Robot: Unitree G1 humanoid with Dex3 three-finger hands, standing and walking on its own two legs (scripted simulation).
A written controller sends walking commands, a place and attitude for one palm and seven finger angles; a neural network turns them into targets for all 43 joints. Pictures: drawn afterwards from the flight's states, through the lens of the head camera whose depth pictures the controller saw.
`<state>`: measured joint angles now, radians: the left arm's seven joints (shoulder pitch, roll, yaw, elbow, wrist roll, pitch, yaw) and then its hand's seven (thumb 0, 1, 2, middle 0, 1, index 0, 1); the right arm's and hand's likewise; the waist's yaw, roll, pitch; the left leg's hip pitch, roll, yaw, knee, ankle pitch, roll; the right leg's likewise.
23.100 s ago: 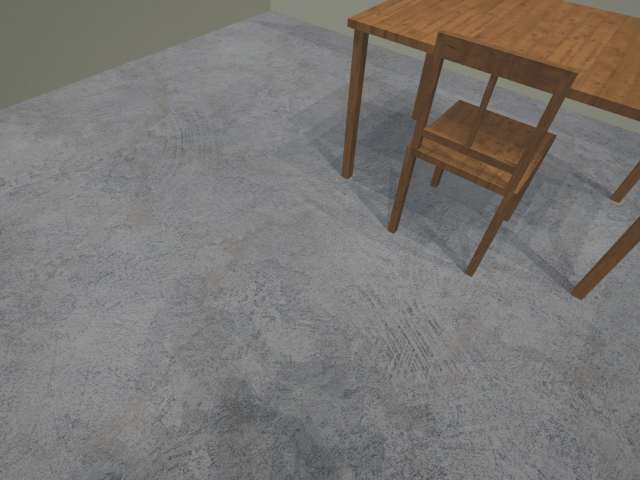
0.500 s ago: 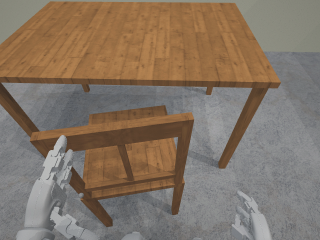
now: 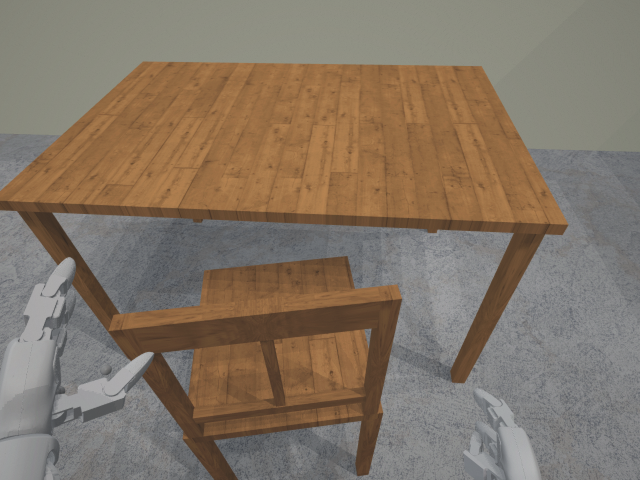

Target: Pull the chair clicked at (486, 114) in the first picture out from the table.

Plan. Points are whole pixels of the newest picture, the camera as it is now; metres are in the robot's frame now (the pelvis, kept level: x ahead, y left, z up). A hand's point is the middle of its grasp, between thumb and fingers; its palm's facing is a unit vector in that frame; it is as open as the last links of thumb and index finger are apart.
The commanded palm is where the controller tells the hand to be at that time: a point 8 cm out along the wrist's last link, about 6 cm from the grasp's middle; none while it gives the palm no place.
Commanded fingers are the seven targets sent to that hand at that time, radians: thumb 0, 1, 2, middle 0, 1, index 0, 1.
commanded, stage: draw the hand back to the body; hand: left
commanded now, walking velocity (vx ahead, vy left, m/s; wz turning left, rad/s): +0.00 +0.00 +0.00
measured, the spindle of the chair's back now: (273, 372) +0.31 +0.12 -0.12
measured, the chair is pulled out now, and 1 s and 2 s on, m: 0.16 0.16 0.16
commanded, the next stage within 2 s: step back with the hand held close in 0.56 s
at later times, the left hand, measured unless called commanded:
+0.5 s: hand (79, 341) +0.19 +0.26 +0.16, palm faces +0.44 -0.80 -0.40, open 7.5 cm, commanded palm +0.14 +0.30 +0.18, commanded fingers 0.00 0.90 0.90 -0.20 -0.30 -0.20 -0.30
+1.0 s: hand (65, 367) +0.17 +0.26 +0.15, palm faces +0.36 -0.79 -0.49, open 7.4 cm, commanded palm +0.11 +0.30 +0.18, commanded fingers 0.00 0.90 0.90 -0.20 -0.30 -0.20 -0.30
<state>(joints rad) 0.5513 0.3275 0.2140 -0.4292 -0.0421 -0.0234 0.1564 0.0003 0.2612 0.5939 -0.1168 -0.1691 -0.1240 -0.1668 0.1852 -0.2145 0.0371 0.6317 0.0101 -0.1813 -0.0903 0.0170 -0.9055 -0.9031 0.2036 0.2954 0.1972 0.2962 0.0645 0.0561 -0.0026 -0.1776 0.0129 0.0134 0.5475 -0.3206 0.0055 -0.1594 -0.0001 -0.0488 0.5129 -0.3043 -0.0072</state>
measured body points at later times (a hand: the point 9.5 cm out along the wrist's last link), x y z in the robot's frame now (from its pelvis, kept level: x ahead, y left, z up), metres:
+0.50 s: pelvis +0.00 +0.00 +0.01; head -0.02 -0.02 +0.46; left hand +0.16 +0.30 +0.18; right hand +0.19 -0.23 -0.07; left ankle -0.01 +0.11 -0.73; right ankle -0.01 -0.11 -0.73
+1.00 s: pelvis -0.03 +0.01 +0.01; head -0.01 -0.01 +0.46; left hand +0.14 +0.30 +0.18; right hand +0.16 -0.24 -0.08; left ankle -0.01 +0.11 -0.73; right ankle -0.01 -0.11 -0.73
